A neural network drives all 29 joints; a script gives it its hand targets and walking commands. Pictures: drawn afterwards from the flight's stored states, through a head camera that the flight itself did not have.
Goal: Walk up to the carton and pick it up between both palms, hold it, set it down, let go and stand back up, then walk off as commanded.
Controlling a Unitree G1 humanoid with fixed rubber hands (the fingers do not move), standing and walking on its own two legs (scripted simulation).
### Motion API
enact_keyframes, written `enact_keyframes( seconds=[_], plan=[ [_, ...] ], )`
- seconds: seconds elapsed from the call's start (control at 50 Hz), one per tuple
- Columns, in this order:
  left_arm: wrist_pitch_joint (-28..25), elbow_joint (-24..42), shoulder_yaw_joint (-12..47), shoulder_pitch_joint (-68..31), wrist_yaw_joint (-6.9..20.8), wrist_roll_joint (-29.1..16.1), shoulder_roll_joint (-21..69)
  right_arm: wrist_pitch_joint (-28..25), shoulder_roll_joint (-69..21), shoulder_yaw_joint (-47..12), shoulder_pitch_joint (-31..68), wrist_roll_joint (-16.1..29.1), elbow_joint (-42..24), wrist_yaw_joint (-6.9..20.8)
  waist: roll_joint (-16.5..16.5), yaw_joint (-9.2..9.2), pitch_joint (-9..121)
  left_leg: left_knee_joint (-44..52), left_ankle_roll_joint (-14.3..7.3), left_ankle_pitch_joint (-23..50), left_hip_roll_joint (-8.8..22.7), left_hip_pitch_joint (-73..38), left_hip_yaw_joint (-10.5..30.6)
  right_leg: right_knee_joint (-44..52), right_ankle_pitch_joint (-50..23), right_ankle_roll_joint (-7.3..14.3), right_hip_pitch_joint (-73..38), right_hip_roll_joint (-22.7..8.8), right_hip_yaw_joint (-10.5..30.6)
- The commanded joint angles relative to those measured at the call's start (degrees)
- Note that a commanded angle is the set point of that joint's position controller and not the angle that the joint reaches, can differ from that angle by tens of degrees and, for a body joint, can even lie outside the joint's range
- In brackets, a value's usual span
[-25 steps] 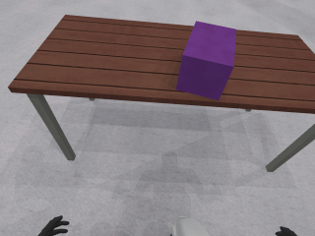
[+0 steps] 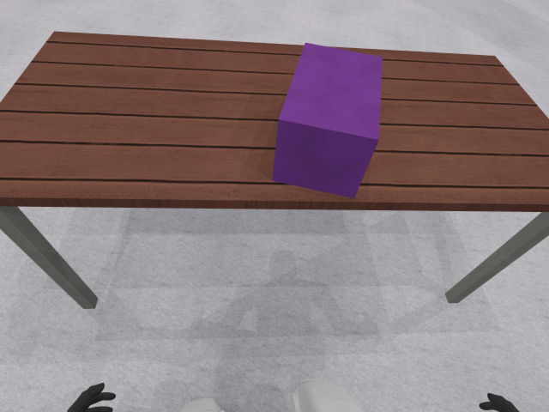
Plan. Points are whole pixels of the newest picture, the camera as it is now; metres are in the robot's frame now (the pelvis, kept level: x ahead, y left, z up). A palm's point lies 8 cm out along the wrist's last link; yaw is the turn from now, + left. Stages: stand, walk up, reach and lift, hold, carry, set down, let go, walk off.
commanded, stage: walk up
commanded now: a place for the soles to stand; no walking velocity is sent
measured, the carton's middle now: (328, 117) +0.69 -0.12 +0.01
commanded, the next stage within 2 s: none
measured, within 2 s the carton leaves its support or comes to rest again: neither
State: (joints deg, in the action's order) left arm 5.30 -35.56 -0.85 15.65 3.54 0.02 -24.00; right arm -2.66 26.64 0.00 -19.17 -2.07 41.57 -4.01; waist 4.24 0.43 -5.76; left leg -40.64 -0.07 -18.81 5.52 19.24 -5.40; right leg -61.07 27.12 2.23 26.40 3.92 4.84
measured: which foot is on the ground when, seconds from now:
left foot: down 0.00-0.24, up 0.26-0.50, down 0.52-0.82, up 0.84-1.00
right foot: up 0.00-0.22, down 0.24-0.52, up 0.54-0.80, down 0.82-1.00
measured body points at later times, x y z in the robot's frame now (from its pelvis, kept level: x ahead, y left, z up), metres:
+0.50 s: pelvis +0.10 -0.10 +0.00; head +0.13 -0.08 +0.45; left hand +0.22 +0.19 -0.11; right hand +0.17 -0.45 -0.07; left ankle +0.13 +0.03 -0.71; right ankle +0.13 -0.23 -0.72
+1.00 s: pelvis +0.16 -0.21 +0.00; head +0.18 -0.20 +0.45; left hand +0.30 +0.09 -0.10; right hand +0.22 -0.56 -0.08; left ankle +0.15 -0.05 -0.67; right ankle +0.19 -0.33 -0.72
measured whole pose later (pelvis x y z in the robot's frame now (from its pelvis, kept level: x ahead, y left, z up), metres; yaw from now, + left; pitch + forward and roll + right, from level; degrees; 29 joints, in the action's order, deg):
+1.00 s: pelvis +0.16 -0.21 +0.00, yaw -4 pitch -4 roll +1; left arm 3.4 -38.2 -1.1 13.8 1.6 0.0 -24.3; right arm -0.2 26.7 0.0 -19.2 -0.4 41.5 -3.9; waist 2.2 0.5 -6.7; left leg -59.0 0.2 -31.9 3.5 21.2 0.9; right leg -39.6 17.9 0.7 18.1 0.1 0.6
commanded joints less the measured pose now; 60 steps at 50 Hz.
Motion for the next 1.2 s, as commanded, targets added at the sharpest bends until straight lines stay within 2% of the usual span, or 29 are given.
enact_keyframes(
  seconds=[0.0,0.12,0.16,0.18,0.2,0.22,0.24,0.26,0.28,0.36,0.4,0.48,0.5,0.52,0.54,0.58,0.66,0.72,0.76,0.78,0.8,0.82,0.86,0.88,1.02,1.08,1.1,1.14,1.18],
  plan=[
    [-1.24,6.76,-7.42,-1.39,0.34,3.02,-10.91,-2.09,16.67,7.42,-5.68,-0.42,-7.53,-1.90,-6.51,-2.20,3.54,18.24,-14.12,0.40,18.42,-15.08,20.17,-6.96,-1.22,-2.46,13.55,-4.09,6.30],
    [-0.93,7.55,-6.81,-2.23,1.53,2.52,-9.39,-1.62,17.71,7.85,-4.21,-0.71,-8.83,-1.28,-16.12,-2.34,2.29,15.42,-10.65,7.10,16.41,-11.96,7.94,9.60,-5.04,-2.92,7.27,-8.67,-0.40],
    [-1.26,6.50,-6.69,-1.30,1.76,2.03,-9.62,-1.06,17.60,7.83,-0.79,-0.44,-9.43,-1.03,-18.18,-1.15,1.94,13.17,-9.31,7.80,15.76,-8.35,4.40,16.79,-6.02,-2.02,1.22,-7.94,-3.87],
    [-1.38,5.11,-6.99,2.44,1.74,2.14,-9.76,-0.64,17.73,7.68,1.89,-0.02,-9.18,-0.85,-17.95,1.80,2.54,10.15,-8.70,6.77,15.40,-3.72,2.06,20.49,-10.51,-1.88,-7.15,-7.20,-5.98],
    [-1.87,3.06,-7.37,6.38,1.48,1.59,-10.42,-0.10,16.49,7.23,2.53,-0.01,-8.82,-0.43,-12.33,4.52,6.16,0.63,-7.16,0.50,11.77,-1.08,-2.31,25.48,-14.35,-1.53,-15.74,-4.75,-9.06],
    [-2.31,0.30,-8.89,10.97,0.75,2.02,-12.97,0.69,12.33,6.35,-0.47,-0.09,-7.71,-0.13,-0.39,6.40,7.27,-12.71,-5.53,-4.36,8.40,3.79,-3.70,28.97,-14.20,-1.27,-23.05,-2.90,-5.65],
    [-2.43,1.18,-9.94,9.16,-0.15,2.32,-19.35,0.95,6.91,4.57,0.62,0.77,-9.07,0.36,16.41,6.97,3.57,-24.90,-2.45,-18.20,1.12,16.03,-3.91,36.38,-10.02,2.56,-20.56,-12.63,16.94],
    [-2.71,3.36,-9.92,8.81,-0.40,1.38,-19.64,1.04,9.92,4.94,5.76,2.32,-11.67,-0.45,14.92,8.39,3.21,-28.97,-1.48,-23.86,-4.70,18.81,2.94,45.53,0.59,8.65,-16.58,-18.28,32.38],
    [-2.89,3.78,-9.71,8.20,-0.64,0.95,-18.34,1.23,10.78,5.45,6.65,2.11,-11.85,-0.70,7.91,7.43,-0.81,-31.57,-2.08,-20.14,-3.62,19.50,8.28,47.24,5.95,9.22,-13.96,-18.63,33.46],
    [-2.36,4.16,-7.02,0.55,-1.28,1.53,-14.23,-0.64,11.73,5.50,-2.00,1.71,-7.19,-0.15,4.85,2.35,0.45,-23.64,-1.63,-14.74,-0.07,11.20,6.03,39.22,-14.38,11.14,-13.02,-15.28,18.65],
    [-2.11,4.18,-6.18,1.02,-1.44,1.98,-12.10,-0.81,10.68,5.14,-2.27,1.73,-6.71,-0.05,6.23,3.10,1.03,-11.72,-1.79,-14.69,-0.87,8.27,4.42,38.43,-18.30,11.71,-13.66,-15.60,16.57],
    [-1.34,5.79,-5.18,-5.90,-0.51,2.02,-10.12,-1.37,10.90,5.84,-12.04,1.91,-1.96,-0.92,4.40,-3.45,6.47,11.71,-2.61,5.97,-3.32,-18.08,2.20,25.26,-15.50,4.86,0.43,-9.01,5.36],
    [-1.85,6.19,-4.80,-5.14,-0.29,2.32,-7.92,-0.97,15.45,6.89,-14.00,0.64,-1.76,-1.35,-6.85,-4.34,7.28,16.70,-5.41,-0.66,6.57,-21.64,17.82,12.57,-7.60,1.81,7.61,-4.85,0.68],
    [-1.35,8.20,-5.44,-4.30,-0.75,3.20,-7.38,-0.42,21.00,8.15,-13.20,-0.62,-4.53,-2.21,-14.14,-4.42,6.44,22.36,-13.55,-5.63,22.81,-17.00,37.44,2.35,10.24,-1.10,13.72,-1.52,-1.02],
    [-0.19,8.66,-7.79,-6.26,-1.28,3.35,-12.13,-0.49,19.88,8.32,-11.74,-1.00,-5.14,-2.49,-8.15,-5.52,2.65,21.69,-18.28,-5.14,24.98,-12.06,38.32,-4.38,9.17,-1.90,12.90,-4.21,5.06],
    [-0.51,8.29,-7.94,-5.87,-1.50,2.84,-12.68,-1.52,18.38,8.00,-10.05,-0.15,-5.47,-2.43,-4.31,-4.02,1.14,17.24,-17.83,4.72,21.76,-15.55,31.99,-9.40,3.85,-2.93,15.41,-5.98,6.34],
    [-0.76,7.72,-6.55,-5.49,-0.70,3.03,-9.39,-1.47,16.71,7.04,-9.55,-0.33,-6.60,-2.10,-9.28,-4.03,4.02,10.88,-13.25,26.98,15.39,-17.89,18.00,0.32,3.05,-2.21,12.63,-7.19,1.63],
    [-0.67,7.60,-6.35,-5.48,-0.31,2.71,-10.23,-0.72,16.72,6.98,-6.71,0.22,-8.00,-2.06,-13.74,-3.27,3.37,9.22,-11.21,29.80,15.09,-12.84,14.01,9.93,-1.25,-2.44,5.85,-8.42,-2.36],
    [-1.24,5.11,-7.01,0.17,-0.52,2.44,-11.74,-0.08,17.88,7.14,0.37,0.50,-9.23,-1.38,-18.29,0.88,6.18,6.30,-9.57,20.55,14.78,-4.15,10.17,19.86,-6.26,-1.76,-8.19,-8.28,-2.83],
    [-1.82,2.58,-7.34,3.75,-0.75,1.84,-11.98,0.41,15.89,6.28,2.19,0.68,-8.95,-0.92,-13.11,3.30,7.26,-0.12,-7.65,14.90,11.08,1.69,4.93,27.16,-13.98,-0.85,-19.17,-4.92,-6.41],
    [-2.17,-0.26,-8.03,8.00,-1.19,1.78,-14.01,0.95,12.33,5.16,0.40,0.39,-7.81,-0.33,-3.23,5.89,8.67,-12.15,-4.89,4.69,6.92,8.17,1.11,30.44,-18.23,-1.24,-26.79,-5.16,-2.48],
    [-2.70,1.58,-9.17,6.12,-1.85,1.94,-20.24,1.06,7.07,3.38,0.88,1.89,-9.43,0.14,14.50,5.72,7.41,-22.84,-1.03,-18.74,-1.65,18.46,0.46,39.28,-14.97,2.38,-23.28,-18.44,23.66],
    [-3.05,2.37,-8.28,3.69,-2.27,1.01,-16.86,1.91,11.56,4.95,7.07,2.86,-10.70,-1.03,5.43,6.32,0.74,-26.99,-1.41,-18.32,-4.46,15.72,10.51,43.61,-7.61,8.08,-13.59,-19.00,27.35],
    [-3.24,1.65,-8.01,2.20,-2.72,1.03,-17.07,1.92,11.15,4.93,4.36,2.88,-9.24,-0.86,3.02,4.11,-1.65,-26.89,-1.46,-15.17,-3.22,15.35,11.66,42.53,-7.83,6.47,-12.89,-18.17,24.99],
    [-3.81,0.43,-4.57,-3.55,-3.71,0.35,-13.33,1.19,9.79,4.42,-0.31,2.49,-4.37,1.13,4.65,0.97,3.26,-3.87,-0.11,-10.60,-1.99,1.96,7.05,38.84,-21.26,7.25,-14.33,-16.12,10.81],
    [-3.36,-0.82,-3.66,-6.42,-3.01,-0.61,-12.93,0.64,9.36,4.30,-2.09,2.92,-1.95,1.13,4.89,-1.26,7.46,13.42,0.17,7.52,-3.47,-9.95,4.05,31.62,-27.92,4.62,-12.81,-13.66,3.58],
    [-3.62,-0.80,-2.91,-6.27,-2.75,-0.99,-11.69,0.52,11.12,4.64,-0.54,2.73,-1.83,0.79,2.37,-1.21,8.36,14.85,-0.95,10.06,-1.16,-14.16,7.99,30.02,-26.82,2.80,-9.76,-13.68,4.37],
    [-3.69,-1.96,-3.15,-4.76,-2.45,-1.70,-9.76,0.39,14.58,4.95,4.60,2.24,-3.46,1.01,-6.51,0.78,7.07,17.22,-8.46,10.28,11.37,-3.87,23.73,24.72,-8.32,-1.64,-12.49,-6.30,-0.71],
    [-3.24,-3.26,-4.05,-5.63,-3.00,-1.37,-11.37,-0.04,12.73,3.93,6.37,2.30,-3.21,1.60,-7.25,1.29,4.24,15.54,-7.89,7.84,9.72,1.28,21.39,28.94,-8.67,-1.13,-17.06,-7.23,0.43]
  ],
)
